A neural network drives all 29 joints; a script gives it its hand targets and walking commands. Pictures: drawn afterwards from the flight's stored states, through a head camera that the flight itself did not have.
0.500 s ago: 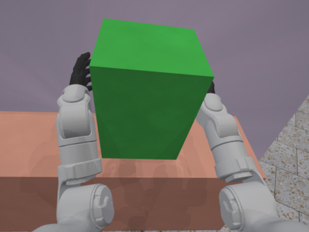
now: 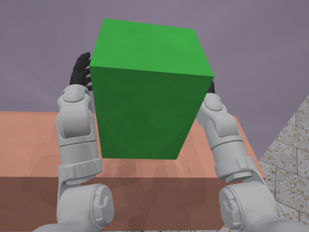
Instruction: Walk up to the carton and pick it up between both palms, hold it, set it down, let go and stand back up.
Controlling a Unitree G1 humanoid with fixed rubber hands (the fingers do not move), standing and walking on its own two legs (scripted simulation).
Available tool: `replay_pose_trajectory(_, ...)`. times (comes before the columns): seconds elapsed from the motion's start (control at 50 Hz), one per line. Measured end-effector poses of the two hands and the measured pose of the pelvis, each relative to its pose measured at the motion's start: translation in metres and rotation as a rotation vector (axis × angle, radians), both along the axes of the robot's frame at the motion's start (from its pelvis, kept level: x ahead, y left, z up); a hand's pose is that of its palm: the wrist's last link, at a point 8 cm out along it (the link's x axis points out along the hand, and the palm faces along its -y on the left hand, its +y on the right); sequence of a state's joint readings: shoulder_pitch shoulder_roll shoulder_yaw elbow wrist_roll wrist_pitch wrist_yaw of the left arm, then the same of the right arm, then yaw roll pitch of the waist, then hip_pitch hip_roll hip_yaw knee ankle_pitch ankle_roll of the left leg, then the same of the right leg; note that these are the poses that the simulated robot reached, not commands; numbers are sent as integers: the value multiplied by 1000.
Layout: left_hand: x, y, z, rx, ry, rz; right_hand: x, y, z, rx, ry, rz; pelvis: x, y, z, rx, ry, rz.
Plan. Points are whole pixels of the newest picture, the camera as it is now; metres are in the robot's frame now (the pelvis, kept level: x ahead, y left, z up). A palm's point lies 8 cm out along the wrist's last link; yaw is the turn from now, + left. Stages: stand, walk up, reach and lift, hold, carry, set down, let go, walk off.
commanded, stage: hold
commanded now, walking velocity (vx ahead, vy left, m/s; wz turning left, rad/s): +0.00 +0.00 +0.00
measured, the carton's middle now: (144, 98) +0.37 +0.01 +0.19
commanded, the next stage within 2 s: none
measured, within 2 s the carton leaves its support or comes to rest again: neither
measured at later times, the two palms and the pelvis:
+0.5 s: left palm (81, 88) +0.37 +0.16 +0.22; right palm (203, 94) +0.37 -0.14 +0.20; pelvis +0.01 +0.00 +0.00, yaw +0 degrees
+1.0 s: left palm (81, 86) +0.37 +0.15 +0.23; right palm (205, 94) +0.37 -0.14 +0.20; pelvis +0.00 +0.00 +0.00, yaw +0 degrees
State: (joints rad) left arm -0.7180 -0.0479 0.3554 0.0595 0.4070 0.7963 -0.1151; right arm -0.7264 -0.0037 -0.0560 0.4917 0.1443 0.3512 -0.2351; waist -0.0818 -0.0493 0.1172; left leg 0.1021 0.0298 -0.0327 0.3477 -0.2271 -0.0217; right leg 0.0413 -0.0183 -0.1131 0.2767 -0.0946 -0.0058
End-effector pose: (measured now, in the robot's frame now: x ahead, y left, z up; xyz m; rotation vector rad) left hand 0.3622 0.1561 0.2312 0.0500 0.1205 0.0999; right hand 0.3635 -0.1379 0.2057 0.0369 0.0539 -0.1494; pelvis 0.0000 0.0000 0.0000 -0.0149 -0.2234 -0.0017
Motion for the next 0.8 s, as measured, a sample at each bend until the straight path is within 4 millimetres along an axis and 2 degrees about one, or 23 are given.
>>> replay_pose_trajectory(0.14,7,0,-5,-4,38,-3,5,1,-8,1,39,-6,-1,-1,0,4,7,1)
replay_pose_trajectory(0.3,11,0,-3,0,17,-8,8,0,-6,4,18,-9,2,0,0,-2,13,7)
replay_pose_trajectory(0.56,6,1,-7,-1,16,-7,4,1,-8,2,17,-7,5,2,0,-5,0,2)
replay_pose_trajectory(0.8,4,1,-3,5,14,-4,2,1,-6,7,15,-5,2,1,0,-2,0,0)
